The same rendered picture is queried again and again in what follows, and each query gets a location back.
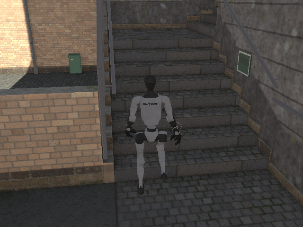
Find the robot right forearm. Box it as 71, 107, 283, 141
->
169, 115, 180, 135

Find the right robot thigh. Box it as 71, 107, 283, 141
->
156, 131, 167, 152

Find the left robot hand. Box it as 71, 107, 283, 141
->
125, 129, 136, 138

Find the robot left forearm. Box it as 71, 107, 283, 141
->
126, 115, 134, 131

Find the robot left foot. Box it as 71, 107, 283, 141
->
137, 183, 144, 195

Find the robot left upper arm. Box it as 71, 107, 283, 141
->
129, 96, 141, 122

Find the right robot hand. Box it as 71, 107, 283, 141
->
170, 133, 181, 145

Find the robot right upper arm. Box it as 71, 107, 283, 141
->
160, 95, 174, 122

